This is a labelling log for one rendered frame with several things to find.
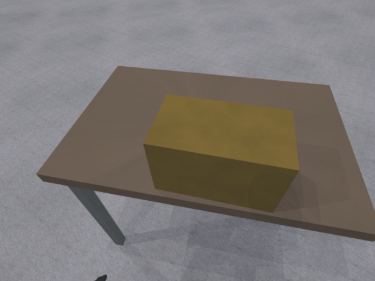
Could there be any carton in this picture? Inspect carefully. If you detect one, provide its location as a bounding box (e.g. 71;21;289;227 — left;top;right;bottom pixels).
143;94;299;213

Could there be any table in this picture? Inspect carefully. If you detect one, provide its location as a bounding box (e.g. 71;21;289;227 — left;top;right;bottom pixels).
36;66;375;246

